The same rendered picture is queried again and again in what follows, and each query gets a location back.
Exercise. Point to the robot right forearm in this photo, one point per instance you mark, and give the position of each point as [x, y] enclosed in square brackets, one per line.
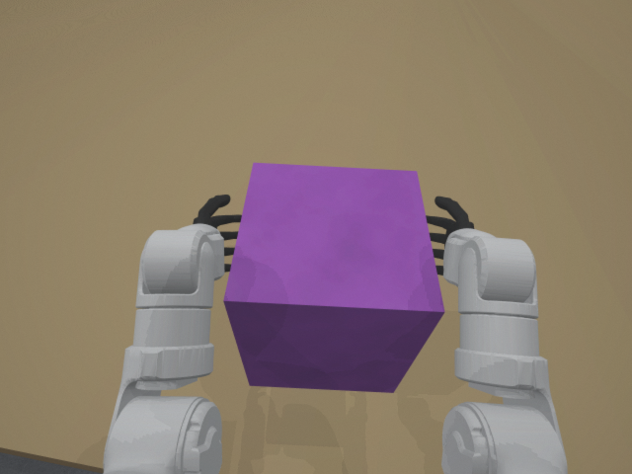
[497, 300]

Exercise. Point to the robot left upper arm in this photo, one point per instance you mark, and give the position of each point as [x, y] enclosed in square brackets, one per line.
[166, 435]

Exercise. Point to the robot left hand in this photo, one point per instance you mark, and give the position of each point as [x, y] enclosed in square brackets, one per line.
[205, 217]

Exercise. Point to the robot right hand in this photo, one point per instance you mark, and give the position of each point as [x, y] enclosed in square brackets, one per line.
[461, 221]

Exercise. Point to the carton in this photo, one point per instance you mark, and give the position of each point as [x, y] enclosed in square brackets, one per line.
[333, 283]

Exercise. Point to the robot right upper arm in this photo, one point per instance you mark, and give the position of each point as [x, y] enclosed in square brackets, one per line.
[487, 438]

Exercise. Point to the robot left forearm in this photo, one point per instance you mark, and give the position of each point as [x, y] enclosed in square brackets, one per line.
[171, 347]

